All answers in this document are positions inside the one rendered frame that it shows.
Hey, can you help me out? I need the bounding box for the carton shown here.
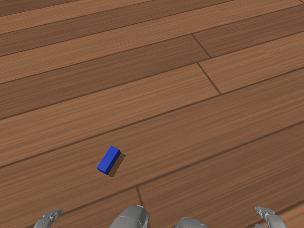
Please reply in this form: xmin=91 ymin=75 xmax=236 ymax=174
xmin=97 ymin=146 xmax=121 ymax=175

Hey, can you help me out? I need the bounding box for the left robot hand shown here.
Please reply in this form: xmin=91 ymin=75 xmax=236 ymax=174
xmin=34 ymin=209 xmax=62 ymax=228

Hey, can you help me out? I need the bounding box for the right robot hand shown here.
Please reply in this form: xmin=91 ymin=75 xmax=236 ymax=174
xmin=255 ymin=206 xmax=287 ymax=228

